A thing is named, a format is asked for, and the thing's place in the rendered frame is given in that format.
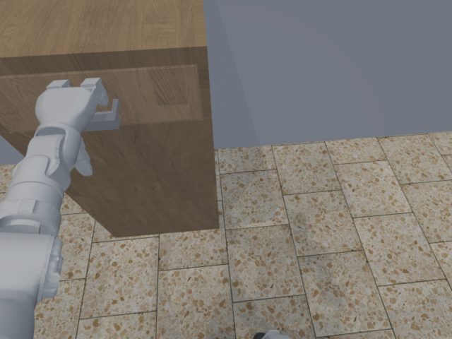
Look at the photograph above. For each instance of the handle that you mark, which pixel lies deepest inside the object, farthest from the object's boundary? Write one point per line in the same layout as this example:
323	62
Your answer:
105	120

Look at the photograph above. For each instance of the drawer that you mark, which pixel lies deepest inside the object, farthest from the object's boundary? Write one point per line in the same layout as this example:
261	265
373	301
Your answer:
147	94

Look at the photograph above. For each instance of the cabinet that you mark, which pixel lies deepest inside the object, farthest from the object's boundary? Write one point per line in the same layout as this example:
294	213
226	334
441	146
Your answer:
148	178

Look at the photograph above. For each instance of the left robot hand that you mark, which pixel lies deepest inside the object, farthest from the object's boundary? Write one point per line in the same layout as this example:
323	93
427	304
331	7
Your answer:
73	106

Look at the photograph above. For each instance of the robot left forearm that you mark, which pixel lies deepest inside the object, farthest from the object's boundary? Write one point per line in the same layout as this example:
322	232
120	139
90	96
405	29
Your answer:
33	198

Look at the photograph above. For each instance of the robot left upper arm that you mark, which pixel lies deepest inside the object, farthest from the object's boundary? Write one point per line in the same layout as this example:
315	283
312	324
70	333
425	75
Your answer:
30	269

